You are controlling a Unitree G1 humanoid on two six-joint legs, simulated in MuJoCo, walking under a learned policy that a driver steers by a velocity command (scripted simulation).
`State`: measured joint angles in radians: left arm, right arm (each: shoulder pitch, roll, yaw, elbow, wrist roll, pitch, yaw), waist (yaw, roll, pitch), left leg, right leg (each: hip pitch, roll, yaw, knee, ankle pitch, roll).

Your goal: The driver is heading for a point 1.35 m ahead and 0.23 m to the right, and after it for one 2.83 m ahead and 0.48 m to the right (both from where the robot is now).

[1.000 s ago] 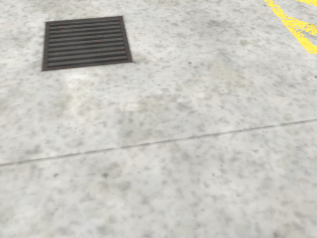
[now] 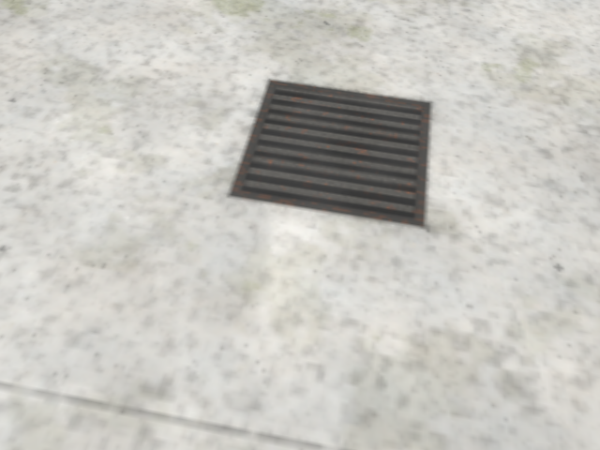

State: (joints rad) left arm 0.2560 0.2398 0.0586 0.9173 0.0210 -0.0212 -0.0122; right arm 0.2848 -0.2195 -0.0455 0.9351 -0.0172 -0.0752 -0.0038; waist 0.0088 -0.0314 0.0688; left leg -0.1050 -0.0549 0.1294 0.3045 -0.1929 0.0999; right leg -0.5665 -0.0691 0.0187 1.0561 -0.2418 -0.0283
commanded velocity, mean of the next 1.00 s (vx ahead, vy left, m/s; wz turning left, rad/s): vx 0.26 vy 0.00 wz -0.31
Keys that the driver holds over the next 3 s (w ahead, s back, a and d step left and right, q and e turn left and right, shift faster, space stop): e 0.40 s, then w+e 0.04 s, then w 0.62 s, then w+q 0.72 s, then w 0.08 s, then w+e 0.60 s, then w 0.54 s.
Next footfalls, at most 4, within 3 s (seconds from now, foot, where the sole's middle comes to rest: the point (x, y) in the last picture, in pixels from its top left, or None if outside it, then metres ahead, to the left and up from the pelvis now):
0.24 right None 0.21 -0.10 -0.78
0.74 left None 0.23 0.08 -0.78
1.18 right None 0.41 -0.23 -0.78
1.70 left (346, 342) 0.73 -0.10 -0.78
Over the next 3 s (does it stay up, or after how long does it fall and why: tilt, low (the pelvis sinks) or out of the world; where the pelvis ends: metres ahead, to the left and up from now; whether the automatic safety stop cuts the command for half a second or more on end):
stays up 1.32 -0.22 0.00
